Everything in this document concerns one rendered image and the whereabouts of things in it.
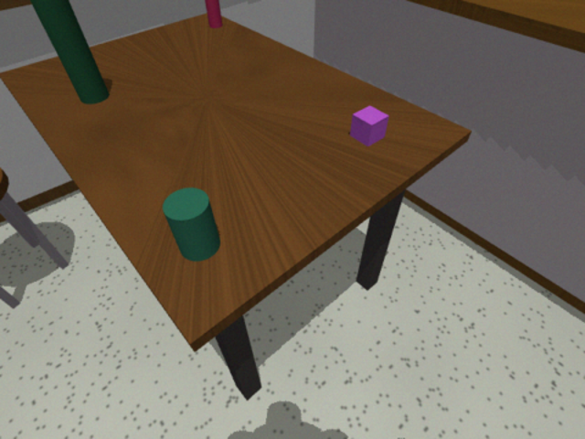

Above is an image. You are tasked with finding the stool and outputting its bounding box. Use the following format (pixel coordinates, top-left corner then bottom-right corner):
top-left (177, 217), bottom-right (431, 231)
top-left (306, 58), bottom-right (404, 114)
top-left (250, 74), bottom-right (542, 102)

top-left (0, 167), bottom-right (69, 309)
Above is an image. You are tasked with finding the table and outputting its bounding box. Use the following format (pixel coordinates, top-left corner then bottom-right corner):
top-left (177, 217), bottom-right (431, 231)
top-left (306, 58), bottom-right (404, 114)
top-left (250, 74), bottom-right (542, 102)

top-left (0, 13), bottom-right (472, 400)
